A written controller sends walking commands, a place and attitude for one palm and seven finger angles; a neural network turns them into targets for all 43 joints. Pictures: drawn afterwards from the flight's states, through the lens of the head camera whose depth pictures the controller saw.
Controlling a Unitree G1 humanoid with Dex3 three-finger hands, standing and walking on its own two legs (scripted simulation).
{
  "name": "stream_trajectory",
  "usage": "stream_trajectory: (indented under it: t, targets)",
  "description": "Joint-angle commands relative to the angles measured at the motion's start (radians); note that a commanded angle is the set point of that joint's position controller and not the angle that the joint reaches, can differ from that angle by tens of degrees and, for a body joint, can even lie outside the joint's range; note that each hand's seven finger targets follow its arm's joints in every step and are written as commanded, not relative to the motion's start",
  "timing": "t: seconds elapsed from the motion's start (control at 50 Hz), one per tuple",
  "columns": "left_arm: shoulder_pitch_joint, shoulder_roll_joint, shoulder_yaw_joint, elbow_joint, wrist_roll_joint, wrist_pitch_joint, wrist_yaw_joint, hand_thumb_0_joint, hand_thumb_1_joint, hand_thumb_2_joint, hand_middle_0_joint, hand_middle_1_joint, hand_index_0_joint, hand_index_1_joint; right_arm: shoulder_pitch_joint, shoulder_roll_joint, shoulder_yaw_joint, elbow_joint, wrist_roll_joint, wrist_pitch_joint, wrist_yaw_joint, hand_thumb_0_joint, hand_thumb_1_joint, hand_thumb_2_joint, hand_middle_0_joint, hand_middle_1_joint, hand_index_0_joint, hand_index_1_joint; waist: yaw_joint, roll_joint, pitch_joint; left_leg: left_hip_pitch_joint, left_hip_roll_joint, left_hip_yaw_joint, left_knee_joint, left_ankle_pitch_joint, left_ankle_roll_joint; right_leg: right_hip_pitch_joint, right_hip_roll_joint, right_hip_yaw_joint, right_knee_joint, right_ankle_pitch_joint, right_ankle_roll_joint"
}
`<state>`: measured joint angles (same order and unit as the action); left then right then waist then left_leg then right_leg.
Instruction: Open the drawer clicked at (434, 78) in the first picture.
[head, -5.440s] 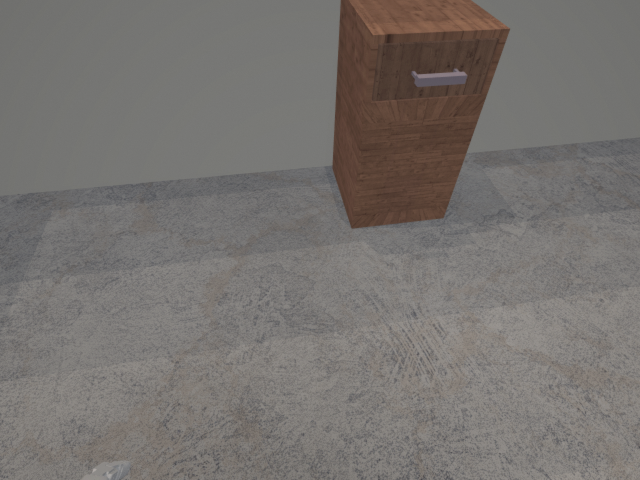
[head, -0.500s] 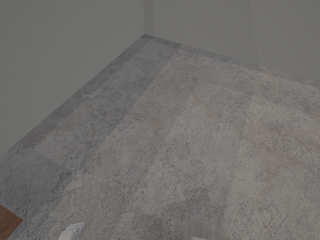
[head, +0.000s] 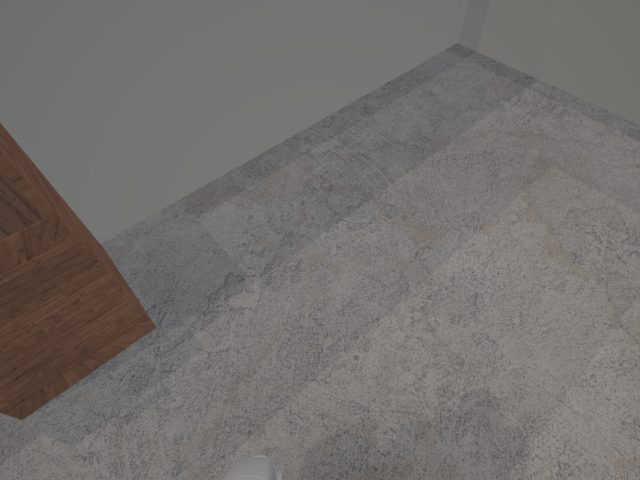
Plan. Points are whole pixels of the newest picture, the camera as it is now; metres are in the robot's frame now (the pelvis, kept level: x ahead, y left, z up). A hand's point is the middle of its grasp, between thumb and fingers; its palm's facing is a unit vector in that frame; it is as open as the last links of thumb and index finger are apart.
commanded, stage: turn to face it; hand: left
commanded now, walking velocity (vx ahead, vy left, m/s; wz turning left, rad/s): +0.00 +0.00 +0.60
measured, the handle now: out of the picture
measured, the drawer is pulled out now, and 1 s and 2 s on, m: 0.00 0.00 0.00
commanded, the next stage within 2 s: take the last steps up to it in 1.16 s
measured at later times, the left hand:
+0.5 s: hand out of the picture +0.09 +0.26 -0.14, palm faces +0.29 -0.92 -0.26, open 7.3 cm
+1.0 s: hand out of the picture -0.09 +0.20 -0.16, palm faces +0.58 -0.77 -0.26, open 7.3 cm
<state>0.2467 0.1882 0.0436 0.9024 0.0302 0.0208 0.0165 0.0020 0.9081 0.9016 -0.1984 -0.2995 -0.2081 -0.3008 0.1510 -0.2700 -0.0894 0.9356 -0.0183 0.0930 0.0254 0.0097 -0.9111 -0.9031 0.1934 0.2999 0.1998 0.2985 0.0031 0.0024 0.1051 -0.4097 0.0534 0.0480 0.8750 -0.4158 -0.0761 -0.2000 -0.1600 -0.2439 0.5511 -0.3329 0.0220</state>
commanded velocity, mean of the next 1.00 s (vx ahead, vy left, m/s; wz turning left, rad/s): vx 0.00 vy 0.00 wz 0.53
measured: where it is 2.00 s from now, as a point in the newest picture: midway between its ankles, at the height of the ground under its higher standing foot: outside the picture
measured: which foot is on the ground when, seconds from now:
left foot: up 0.00-0.06, down 0.08-0.58, up 0.60-1.00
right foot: down 0.00-0.08, up 0.10-0.56, down 0.58-1.00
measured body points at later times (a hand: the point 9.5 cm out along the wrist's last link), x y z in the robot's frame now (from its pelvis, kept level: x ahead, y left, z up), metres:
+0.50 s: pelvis +0.01 +0.03 +0.00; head +0.04 +0.04 +0.45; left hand +0.07 +0.31 -0.12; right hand +0.14 -0.20 -0.14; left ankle -0.01 +0.13 -0.74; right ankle +0.05 -0.12 -0.70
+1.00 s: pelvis -0.02 +0.00 +0.00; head +0.01 +0.02 +0.45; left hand -0.12 +0.24 -0.14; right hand +0.20 -0.18 -0.14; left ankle -0.10 +0.11 -0.71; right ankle +0.06 -0.10 -0.74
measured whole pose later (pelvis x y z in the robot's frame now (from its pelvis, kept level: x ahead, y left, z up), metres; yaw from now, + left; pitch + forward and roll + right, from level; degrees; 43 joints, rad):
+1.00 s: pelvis -0.02 +0.00 +0.00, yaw +35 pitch -1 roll +1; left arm 0.26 0.21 0.04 0.91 0.03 0.02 0.02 0.00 0.91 0.90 -0.20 -0.30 -0.21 -0.30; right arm 0.17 -0.27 -0.07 0.95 -0.01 0.08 0.02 0.01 -0.91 -0.90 0.19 0.30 0.20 0.30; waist 0.01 -0.01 0.09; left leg -0.34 0.04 0.05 0.81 -0.44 -0.07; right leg -0.23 -0.16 -0.24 0.56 -0.29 0.02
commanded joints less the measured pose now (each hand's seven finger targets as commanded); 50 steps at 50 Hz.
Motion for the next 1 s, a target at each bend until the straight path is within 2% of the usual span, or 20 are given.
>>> stream_trajectory:
  t: [0.0,0.02,0.04,0.06,0.08,0.1,0.12,0.2,0.44,0.52,0.54,0.56,0.58,0.6,0.62,0.64,0.7,0.9,0.94,0.98]
  targets:
    - [0.027,0.253,0.068,-0.053,0.000,-0.011,0.011,0.000,0.900,0.900,-0.200,-0.300,-0.200,-0.300,-0.044,-0.043,0.003,-0.111,0.007,-0.054,0.004,0.000,-0.900,-0.900,0.200,0.300,0.200,0.300,0.028,-0.253,-0.152,0.046,-0.032,0.085,-0.229,0.037,0.022,0.147,-0.208,0.113,-0.047,0.583,-0.102]
    - [0.028,0.251,0.070,-0.053,-0.007,-0.009,0.008,0.000,0.900,0.900,-0.200,-0.300,-0.200,-0.300,-0.013,-0.064,-0.002,-0.106,0.004,-0.060,0.002,0.000,-0.900,-0.900,0.200,0.300,0.200,0.300,0.009,-0.210,-0.172,0.137,-0.037,0.088,-0.341,0.134,0.030,0.112,-0.194,0.079,0.020,0.552,-0.069]
    - [0.021,0.234,0.067,-0.056,-0.015,-0.006,0.006,0.000,0.900,0.900,-0.200,-0.300,-0.200,-0.300,0.063,-0.117,-0.015,-0.088,0.002,-0.072,0.002,0.000,-0.900,-0.900,0.200,0.300,0.200,0.300,-0.037,-0.075,-0.230,0.324,0.006,0.019,-0.480,0.308,0.050,0.008,-0.169,0.054,0.197,0.465,-0.023]
    - [0.007,0.168,0.056,-0.101,-0.024,-0.005,-0.003,0.000,0.900,0.900,-0.200,-0.300,-0.200,-0.300,0.137,-0.248,-0.048,-0.081,-0.003,-0.083,-0.006,0.000,-0.900,-0.900,0.200,0.300,0.200,0.300,-0.083,0.259,-0.275,0.541,0.291,-0.350,-0.492,0.722,0.172,-0.324,-0.017,0.032,0.441,-0.117,0.067]
    - [-0.059,0.142,0.039,-0.132,-0.015,0.004,0.002,0.000,0.900,0.900,-0.200,-0.300,-0.200,-0.300,0.206,-0.291,-0.057,-0.053,0.012,-0.077,-0.014,0.000,-0.900,-0.900,0.200,0.300,0.200,0.300,-0.108,0.288,-0.289,0.534,0.389,-0.424,-0.463,1.054,0.274,-0.415,0.026,0.144,0.564,-0.358,0.079]
    - [-0.074,0.158,0.042,-0.131,-0.011,0.011,0.004,0.000,0.900,0.900,-0.200,-0.300,-0.200,-0.300,0.193,-0.265,-0.048,-0.047,0.008,-0.074,-0.020,0.000,-0.900,-0.900,0.200,0.300,0.200,0.300,-0.095,0.196,-0.263,0.498,0.380,-0.340,-0.450,1.018,0.295,-0.416,-0.001,0.189,0.620,-0.306,0.067]
    - [-0.095,0.148,0.045,-0.116,-0.011,0.015,0.007,0.000,0.900,0.900,-0.200,-0.300,-0.200,-0.300,0.153,-0.227,-0.039,-0.053,0.004,-0.080,-0.032,0.000,-0.900,-0.900,0.200,0.300,0.200,0.300,-0.091,0.258,-0.239,0.443,0.309,-0.324,-0.457,0.969,0.274,-0.419,0.003,0.210,0.642,-0.250,0.073]
    - [-0.060,0.162,0.052,-0.076,-0.014,0.011,-0.008,0.000,0.900,0.900,-0.200,-0.300,-0.200,-0.300,0.017,-0.163,-0.014,-0.099,0.002,-0.087,-0.039,0.000,-0.900,-0.900,0.200,0.300,0.200,0.300,-0.024,0.151,-0.157,0.331,0.173,-0.223,-0.478,0.824,0.215,-0.368,0.038,0.225,0.627,-0.080,0.085]
    - [-0.157,0.145,0.038,-0.140,-0.025,0.004,0.005,0.000,0.900,0.900,-0.200,-0.300,-0.200,-0.300,0.068,-0.172,-0.030,-0.094,-0.007,-0.075,-0.032,0.000,-0.900,-0.900,0.200,0.300,0.200,0.300,-0.043,0.163,-0.158,0.284,0.147,-0.418,-0.464,0.722,0.253,-0.232,0.118,0.247,0.263,-0.106,0.078]
    - [-0.061,0.151,0.042,-0.127,-0.032,-0.013,0.011,0.000,0.900,0.900,-0.200,-0.300,-0.200,-0.300,0.029,-0.163,-0.035,-0.105,0.000,-0.070,-0.030,0.000,-0.900,-0.900,0.200,0.300,0.200,0.300,0.010,0.141,-0.192,0.167,0.089,-0.434,-0.381,0.650,0.198,0.006,0.142,0.231,-0.043,0.078,0.060]
    - [-0.030,0.185,0.047,-0.120,-0.027,-0.025,0.014,0.000,0.900,0.900,-0.200,-0.300,-0.200,-0.300,0.036,-0.136,-0.032,-0.107,0.008,-0.072,-0.027,0.000,-0.900,-0.900,0.200,0.300,0.200,0.300,0.023,0.059,-0.204,0.069,0.046,-0.409,-0.316,0.523,0.150,0.145,0.087,0.274,-0.180,0.180,0.048]
    - [-0.003,0.271,0.064,-0.116,-0.012,-0.034,0.024,0.000,0.900,0.900,-0.200,-0.300,-0.200,-0.300,0.065,-0.068,-0.020,-0.116,0.017,-0.075,-0.021,0.000,-0.900,-0.900,0.200,0.300,0.200,0.300,0.033,-0.203,-0.237,-0.124,-0.074,-0.242,-0.124,0.146,0.069,0.315,-0.166,0.490,-0.248,0.286,-0.026]
    - [0.007,0.314,0.065,-0.123,-0.009,-0.028,0.025,0.000,0.900,0.900,-0.200,-0.300,-0.200,-0.300,0.056,-0.071,-0.024,-0.139,0.010,-0.069,-0.024,0.000,-0.900,-0.900,0.200,0.300,0.200,0.300,0.035,-0.300,-0.214,-0.183,-0.143,-0.127,0.094,-0.205,0.027,0.221,-0.356,0.628,-0.250,0.437,-0.145]
    - [-0.017,0.286,0.057,-0.133,-0.012,-0.023,0.025,0.000,0.900,0.900,-0.200,-0.300,-0.200,-0.300,0.057,-0.098,-0.033,-0.128,0.001,-0.059,-0.022,0.000,-0.900,-0.900,0.200,0.300,0.200,0.300,0.024,-0.181,-0.181,-0.150,-0.096,-0.157,0.254,-0.172,0.034,0.104,-0.327,0.550,-0.246,0.370,-0.183]
    - [-0.085,0.231,0.050,-0.141,-0.016,-0.030,0.026,0.000,0.900,0.900,-0.200,-0.300,-0.200,-0.300,0.081,-0.099,-0.035,-0.096,-0.004,-0.045,-0.015,0.000,-0.900,-0.900,0.200,0.300,0.200,0.300,-0.009,-0.237,-0.142,-0.149,-0.066,-0.172,0.315,-0.108,0.030,0.028,-0.264,0.497,-0.283,0.251,-0.157]
    - [-0.137,0.209,0.044,-0.155,-0.017,-0.022,0.027,0.000,0.900,0.900,-0.200,-0.300,-0.200,-0.300,0.089,-0.092,-0.038,-0.081,-0.004,-0.039,-0.010,0.000,-0.900,-0.900,0.200,0.300,0.200,0.300,-0.032,-0.195,-0.096,-0.148,-0.054,-0.143,0.356,-0.048,0.025,-0.004,-0.219,0.443,-0.280,0.208,-0.138]
    - [-0.120,0.172,0.028,-0.145,-0.017,-0.032,0.018,0.000,0.900,0.900,-0.200,-0.300,-0.200,-0.300,0.101,-0.069,-0.026,-0.057,-0.004,-0.030,0.004,0.000,-0.900,-0.900,0.200,0.300,0.200,0.300,-0.036,-0.179,-0.062,-0.162,-0.037,-0.089,0.388,0.066,0.002,0.008,-0.138,0.260,-0.246,0.298,-0.104]
    - [0.023,0.239,0.052,-0.064,0.002,-0.020,0.018,0.000,0.900,0.900,-0.200,-0.300,-0.200,-0.300,-0.036,-0.033,0.006,-0.081,0.007,-0.038,0.002,0.000,-0.900,-0.900,0.200,0.300,0.200,0.300,0.041,-0.209,-0.102,-0.033,-0.017,0.018,-0.016,-0.042,0.001,0.090,-0.206,0.200,-0.189,0.410,-0.156]
    - [0.036,0.247,0.058,-0.046,0.005,-0.018,0.016,0.000,0.900,0.900,-0.200,-0.300,-0.200,-0.300,-0.028,-0.027,0.013,-0.083,0.012,-0.049,-0.001,0.000,-0.900,-0.900,0.200,0.300,0.200,0.300,0.044,-0.232,-0.130,0.032,-0.029,0.037,-0.122,-0.051,0.015,0.100,-0.215,0.193,-0.142,0.483,-0.150]
    - [0.020,0.251,0.059,-0.036,-0.001,-0.013,0.014,0.000,0.900,0.900,-0.200,-0.300,-0.200,-0.300,0.036,-0.035,0.014,-0.062,0.011,-0.059,-0.007,0.000,-0.900,-0.900,0.200,0.300,0.200,0.300,0.007,-0.213,-0.165,0.149,-0.043,0.059,-0.290,0.076,0.026,0.075,-0.193,0.147,-0.066,0.473,-0.105]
